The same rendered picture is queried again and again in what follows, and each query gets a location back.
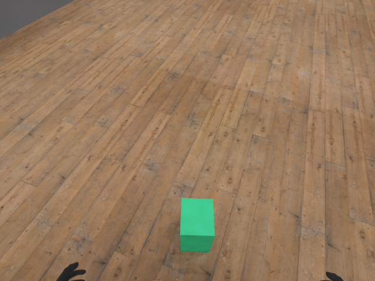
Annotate robot left hand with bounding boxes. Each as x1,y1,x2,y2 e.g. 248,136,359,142
56,262,86,281

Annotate carton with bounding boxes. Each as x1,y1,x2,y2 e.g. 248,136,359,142
180,198,215,252

